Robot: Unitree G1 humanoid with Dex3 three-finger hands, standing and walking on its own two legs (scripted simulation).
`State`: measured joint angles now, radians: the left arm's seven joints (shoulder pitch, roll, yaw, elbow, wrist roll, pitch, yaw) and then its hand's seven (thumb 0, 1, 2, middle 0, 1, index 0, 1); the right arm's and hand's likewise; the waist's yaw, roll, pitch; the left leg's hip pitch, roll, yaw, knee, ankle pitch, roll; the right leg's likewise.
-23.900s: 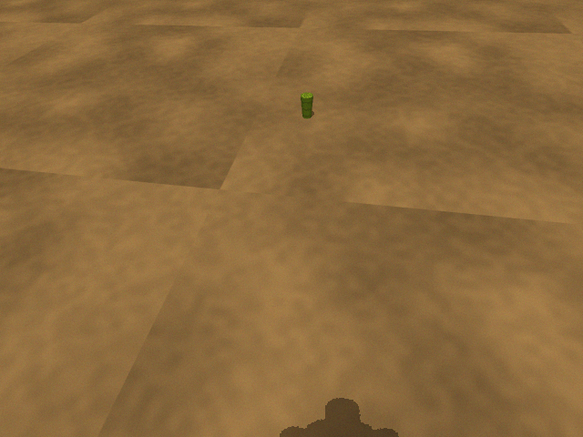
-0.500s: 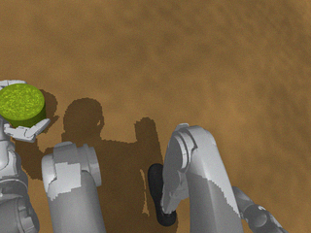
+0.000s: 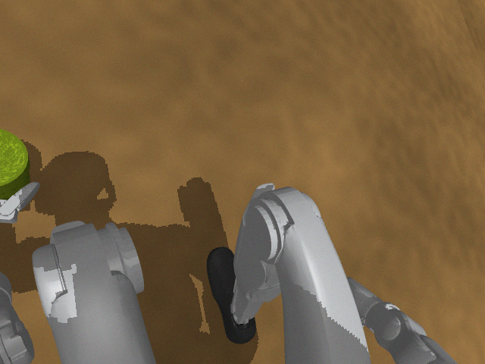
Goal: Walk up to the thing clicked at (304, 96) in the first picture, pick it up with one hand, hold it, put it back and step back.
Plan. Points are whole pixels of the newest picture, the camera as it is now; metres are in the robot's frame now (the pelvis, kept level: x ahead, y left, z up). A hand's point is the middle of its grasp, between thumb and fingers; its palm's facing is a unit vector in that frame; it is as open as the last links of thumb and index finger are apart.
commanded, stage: lower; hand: left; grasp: from the side
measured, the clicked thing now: out of the picture +0.42 +0.27 -0.18
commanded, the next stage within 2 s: loosen in 0.54 s
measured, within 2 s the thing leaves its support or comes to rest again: rests again in 1.08 s
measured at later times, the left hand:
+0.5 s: hand out of the picture +0.42 +0.27 -0.18, palm faces +0.33 -0.94 -0.01, open 11.0 cm
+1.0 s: hand out of the picture +0.42 +0.27 -0.17, palm faces +0.34 -0.94 +0.02, open 12.0 cm
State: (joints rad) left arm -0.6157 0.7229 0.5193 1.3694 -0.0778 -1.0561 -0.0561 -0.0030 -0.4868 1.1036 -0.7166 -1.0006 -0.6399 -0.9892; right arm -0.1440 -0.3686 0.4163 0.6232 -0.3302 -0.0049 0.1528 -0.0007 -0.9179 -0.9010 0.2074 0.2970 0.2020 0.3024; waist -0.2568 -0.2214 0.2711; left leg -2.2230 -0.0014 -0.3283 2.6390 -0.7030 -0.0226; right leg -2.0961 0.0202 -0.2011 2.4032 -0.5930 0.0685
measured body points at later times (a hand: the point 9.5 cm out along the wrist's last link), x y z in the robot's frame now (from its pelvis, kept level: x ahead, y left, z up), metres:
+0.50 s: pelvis +0.00 +0.01 +0.00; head +0.23 +0.19 +0.33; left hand +0.39 +0.32 -0.18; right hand +0.16 -0.25 -0.04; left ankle +0.08 +0.13 -0.25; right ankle +0.14 -0.13 -0.25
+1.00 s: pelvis -0.01 +0.01 +0.00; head +0.22 +0.20 +0.33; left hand +0.40 +0.32 -0.17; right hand +0.16 -0.24 -0.03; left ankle +0.08 +0.13 -0.25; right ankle +0.14 -0.13 -0.25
